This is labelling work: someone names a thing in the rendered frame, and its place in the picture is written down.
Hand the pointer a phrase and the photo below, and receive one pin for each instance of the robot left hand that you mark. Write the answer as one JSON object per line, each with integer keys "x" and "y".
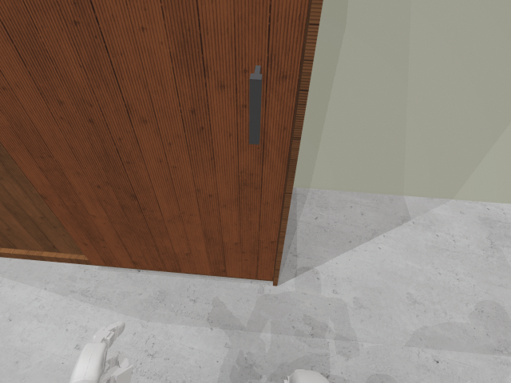
{"x": 94, "y": 364}

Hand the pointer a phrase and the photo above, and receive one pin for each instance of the handle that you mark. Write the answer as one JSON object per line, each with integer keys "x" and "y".
{"x": 255, "y": 105}

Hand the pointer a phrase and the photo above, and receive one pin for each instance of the wardrobe door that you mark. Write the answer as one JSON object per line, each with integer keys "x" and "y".
{"x": 131, "y": 120}
{"x": 26, "y": 221}

